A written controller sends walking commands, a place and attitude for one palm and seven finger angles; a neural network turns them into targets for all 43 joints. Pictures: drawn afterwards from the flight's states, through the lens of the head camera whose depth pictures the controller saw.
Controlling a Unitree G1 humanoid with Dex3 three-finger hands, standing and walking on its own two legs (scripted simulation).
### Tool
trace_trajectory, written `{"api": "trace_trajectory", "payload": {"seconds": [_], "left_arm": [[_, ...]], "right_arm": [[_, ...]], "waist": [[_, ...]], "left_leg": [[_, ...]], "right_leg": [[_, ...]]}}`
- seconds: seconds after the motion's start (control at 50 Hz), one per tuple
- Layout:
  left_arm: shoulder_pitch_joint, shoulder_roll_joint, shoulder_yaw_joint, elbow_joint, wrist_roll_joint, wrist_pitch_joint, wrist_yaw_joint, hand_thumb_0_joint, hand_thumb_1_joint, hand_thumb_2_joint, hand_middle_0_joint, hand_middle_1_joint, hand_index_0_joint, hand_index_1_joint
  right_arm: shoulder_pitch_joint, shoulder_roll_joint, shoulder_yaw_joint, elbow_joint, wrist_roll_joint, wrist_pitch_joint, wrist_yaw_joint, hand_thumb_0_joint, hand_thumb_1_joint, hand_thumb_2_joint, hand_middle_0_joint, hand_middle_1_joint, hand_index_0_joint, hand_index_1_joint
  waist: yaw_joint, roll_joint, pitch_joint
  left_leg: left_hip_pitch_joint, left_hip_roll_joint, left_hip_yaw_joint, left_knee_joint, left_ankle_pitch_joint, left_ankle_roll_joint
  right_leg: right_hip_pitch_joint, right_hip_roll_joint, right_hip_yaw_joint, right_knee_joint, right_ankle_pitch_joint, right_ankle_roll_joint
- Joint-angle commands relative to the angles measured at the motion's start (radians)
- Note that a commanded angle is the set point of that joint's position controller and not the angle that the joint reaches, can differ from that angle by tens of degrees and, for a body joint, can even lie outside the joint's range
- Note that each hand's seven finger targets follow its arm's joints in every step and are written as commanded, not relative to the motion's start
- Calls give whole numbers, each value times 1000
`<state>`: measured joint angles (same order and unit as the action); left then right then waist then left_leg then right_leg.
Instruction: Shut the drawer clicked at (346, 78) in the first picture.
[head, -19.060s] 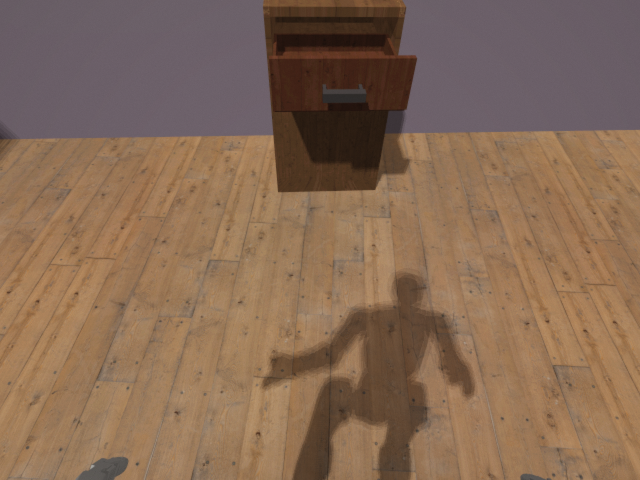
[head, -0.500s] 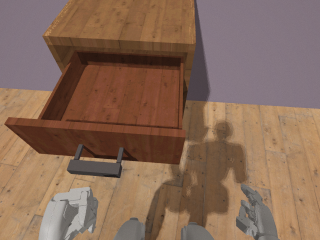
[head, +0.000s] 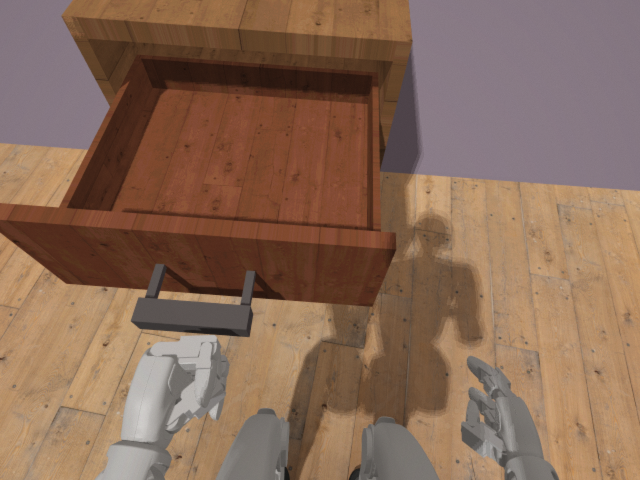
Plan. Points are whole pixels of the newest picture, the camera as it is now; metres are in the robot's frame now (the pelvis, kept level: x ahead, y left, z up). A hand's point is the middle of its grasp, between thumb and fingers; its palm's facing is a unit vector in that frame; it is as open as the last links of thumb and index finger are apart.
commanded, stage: bring the fist close to the handle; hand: left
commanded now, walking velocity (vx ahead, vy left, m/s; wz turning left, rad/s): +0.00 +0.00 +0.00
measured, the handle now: (199, 296) +0.32 +0.16 +0.04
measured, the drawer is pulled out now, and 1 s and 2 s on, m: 0.30 0.27 0.14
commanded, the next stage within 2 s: push the drawer shut in 0.28 s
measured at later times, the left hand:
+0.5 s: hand (217, 378) +0.23 +0.12 +0.04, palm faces -0.04 -1.00 -0.01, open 3.3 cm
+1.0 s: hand (225, 349) +0.26 +0.12 +0.03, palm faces -0.07 -1.00 -0.04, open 2.9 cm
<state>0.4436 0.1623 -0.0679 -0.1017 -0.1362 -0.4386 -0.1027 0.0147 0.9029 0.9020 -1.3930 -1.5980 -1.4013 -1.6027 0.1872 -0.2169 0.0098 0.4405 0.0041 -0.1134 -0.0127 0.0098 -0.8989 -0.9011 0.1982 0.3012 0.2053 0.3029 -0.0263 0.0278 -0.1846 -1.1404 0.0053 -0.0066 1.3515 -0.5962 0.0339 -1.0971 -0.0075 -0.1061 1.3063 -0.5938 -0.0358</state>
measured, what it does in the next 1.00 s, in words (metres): stands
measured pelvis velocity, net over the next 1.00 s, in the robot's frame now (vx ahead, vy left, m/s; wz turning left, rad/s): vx -0.01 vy -0.01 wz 0.02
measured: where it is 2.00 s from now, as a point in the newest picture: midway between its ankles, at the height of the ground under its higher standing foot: outside the picture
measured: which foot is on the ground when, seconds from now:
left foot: down 0.00-1.00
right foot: down 0.00-1.00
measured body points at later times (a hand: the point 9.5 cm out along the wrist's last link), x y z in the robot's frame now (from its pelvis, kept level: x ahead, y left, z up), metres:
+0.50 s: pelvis +0.01 +0.00 +0.00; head +0.11 +0.02 +0.44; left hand +0.23 +0.18 +0.04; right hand +0.21 -0.22 -0.08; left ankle +0.02 +0.10 -0.61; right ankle +0.02 -0.11 -0.61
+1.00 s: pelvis -0.01 -0.01 +0.00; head +0.09 +0.01 +0.44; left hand +0.26 +0.17 +0.04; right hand +0.18 -0.23 -0.09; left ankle +0.02 +0.10 -0.61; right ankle +0.02 -0.11 -0.61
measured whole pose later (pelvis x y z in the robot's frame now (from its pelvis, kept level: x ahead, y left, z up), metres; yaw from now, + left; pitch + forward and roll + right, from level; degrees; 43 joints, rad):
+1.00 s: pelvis -0.01 -0.01 +0.00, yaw +1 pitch +21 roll -3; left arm 0.18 0.20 -0.06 0.06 -0.13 -0.41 -0.04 -0.04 0.85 1.00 -1.39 -1.60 -1.40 -1.60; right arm 0.18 -0.24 0.04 0.49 0.00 -0.08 -0.02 0.01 -0.90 -0.90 0.20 0.30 0.21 0.30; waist -0.03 0.04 -0.17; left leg -1.15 0.00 -0.03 1.34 -0.56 0.02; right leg -1.10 -0.01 -0.13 1.29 -0.57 -0.05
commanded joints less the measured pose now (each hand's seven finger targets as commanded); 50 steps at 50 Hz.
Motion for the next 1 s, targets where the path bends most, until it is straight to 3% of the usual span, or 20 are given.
{"api": "trace_trajectory", "payload": {"seconds": [0.0,0.06,0.12,0.2,0.22,0.26,0.32,0.36,0.42,0.46,0.54,0.64,0.74,0.82,0.92,0.98], "left_arm": [[73,49,58,-290,-4,-81,48,0,900,900,-1400,-1600,-1400,-1600],[82,-1,5,-226,16,-57,63,0,900,900,-1400,-1600,-1400,-1600],[62,-12,-27,-197,33,-44,55,0,900,900,-1400,-1600,-1400,-1600],[38,18,-26,-255,37,-66,44,0,900,900,-1400,-1600,-1400,-1600],[13,48,-2,-280,38,-77,53,0,900,900,-1400,-1600,-1400,-1600],[38,34,-4,-304,35,-95,67,0,900,900,-1400,-1600,-1400,-1600],[55,37,16,-277,32,-97,85,0,900,900,-1400,-1600,-1400,-1600],[74,8,-10,-259,34,-87,83,0,900,900,-1400,-1600,-1400,-1600],[26,5,-27,-208,45,-56,74,0,900,900,-1400,-1600,-1400,-1600],[-26,14,-26,-216,46,-50,65,0,900,900,-1400,-1600,-1400,-1600],[-122,42,-3,-239,46,-55,72,0,900,900,-1400,-1600,-1400,-1600],[-233,27,-15,-211,45,-67,88,0,900,900,-1400,-1600,-1400,-1600],[-314,58,13,-188,37,-71,87,0,900,900,-1400,-1600,-1400,-1600],[-394,72,26,-119,26,-51,77,0,900,900,-1400,-1600,-1400,-1600],[-477,95,59,-81,9,-36,71,0,900,900,-1400,-1600,-1400,-1600],[-546,92,66,-30,1,-31,69,0,900,900,-1400,-1600,-1400,-1600]], "right_arm": [[-20,-118,-58,-165,0,-35,4,0,-900,-900,200,300,200,300],[-23,-120,-55,-170,1,-18,11,0,-900,-900,200,300,200,300],[-26,-127,-52,-172,2,-11,7,0,-900,-900,200,300,200,300],[-20,-127,-48,-184,1,-11,0,0,-900,-900,200,300,200,300],[-20,-127,-48,-181,-2,-11,-2,0,-900,-900,200,300,200,300],[-16,-118,-46,-181,-5,-13,1,0,-900,-900,200,300,200,300],[-15,-118,-46,-175,-7,-10,6,0,-900,-900,200,300,200,300],[-16,-118,-47,-176,-6,-6,12,0,-900,-900,200,300,200,300],[-11,-127,-45,-172,-3,3,9,0,-900,-900,200,300,200,300],[-11,-132,-45,-175,-3,4,3,0,-900,-900,200,300,200,300],[-7,-133,-41,-167,-5,3,-5,0,-900,-900,200,300,200,300],[-3,-138,-37,-135,-9,-6,-8,0,-900,-900,200,300,200,300],[-5,-143,-37,-110,-10,-12,-13,0,-900,-900,200,300,200,300],[-10,-150,-33,-90,-4,-10,-17,0,-900,-900,200,300,200,300],[-20,-157,-29,-83,-1,-9,-18,0,-900,-900,200,300,200,300],[-22,-157,-28,-72,3,-8,-18,0,-900,-900,200,300,200,300]], "waist": [[28,35,-336],[-4,-24,-262],[-22,-55,-216],[-11,-10,-244],[-7,12,-253],[9,51,-291],[7,34,-290],[3,27,-285],[-29,-23,-240],[-31,-28,-257],[-26,20,-283],[-50,25,-278],[-46,15,-330],[-62,-4,-286],[-46,21,-304],[-55,-2,-279]], "left_leg": [[293,2,-61,-221,377,-17],[246,2,-66,-223,309,-16],[211,2,-73,-224,244,-12],[225,-1,-73,-223,229,-12],[233,0,-74,-221,246,-13],[279,1,-74,-222,312,-19],[272,3,-77,-216,334,-22],[267,2,-74,-215,334,-22],[227,2,-74,-208,287,-14],[215,-1,-70,-199,263,-10],[243,-1,-70,-200,280,-11],[250,3,-77,-190,268,-10],[240,-2,-67,-178,263,-5],[208,-2,-62,-183,205,0],[208,-7,-56,-201,181,0],[192,-7,-54,-205,142,1]], "right_leg": [[209,15,40,-165,290,-5],[179,20,34,-177,244,0],[161,19,36,-189,193,0],[155,17,43,-183,169,-4],[153,17,44,-177,177,-6],[155,16,41,-162,216,-9],[155,20,38,-160,236,-7],[162,18,36,-163,246,-5],[159,20,40,-180,232,-1],[165,17,47,-181,222,1],[161,16,51,-179,225,-3],[124,15,45,-182,207,0],[164,13,60,-193,211,0],[163,13,71,-224,158,3],[187,9,79,-240,128,2],[186,9,87,-258,87,6]]}}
